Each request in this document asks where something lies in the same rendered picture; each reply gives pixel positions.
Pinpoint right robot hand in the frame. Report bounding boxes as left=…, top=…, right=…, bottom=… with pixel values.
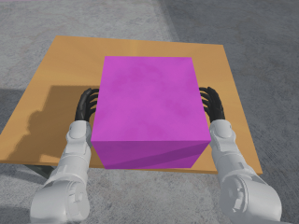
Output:
left=199, top=87, right=225, bottom=123

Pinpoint robot right upper arm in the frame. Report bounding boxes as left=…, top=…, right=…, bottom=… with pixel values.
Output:
left=219, top=176, right=292, bottom=224

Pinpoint robot left forearm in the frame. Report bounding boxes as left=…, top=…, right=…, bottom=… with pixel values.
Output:
left=29, top=120, right=93, bottom=223

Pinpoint robot left upper arm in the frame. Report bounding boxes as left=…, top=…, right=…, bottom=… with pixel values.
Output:
left=27, top=181, right=91, bottom=224

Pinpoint robot right forearm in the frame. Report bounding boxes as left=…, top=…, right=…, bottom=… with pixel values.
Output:
left=208, top=119, right=282, bottom=216

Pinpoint table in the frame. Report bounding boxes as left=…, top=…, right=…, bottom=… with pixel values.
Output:
left=0, top=35, right=263, bottom=179

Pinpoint left robot hand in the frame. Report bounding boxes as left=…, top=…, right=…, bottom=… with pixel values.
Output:
left=74, top=88, right=99, bottom=122

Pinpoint carton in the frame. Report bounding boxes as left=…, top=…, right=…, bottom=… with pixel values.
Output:
left=91, top=56, right=211, bottom=170

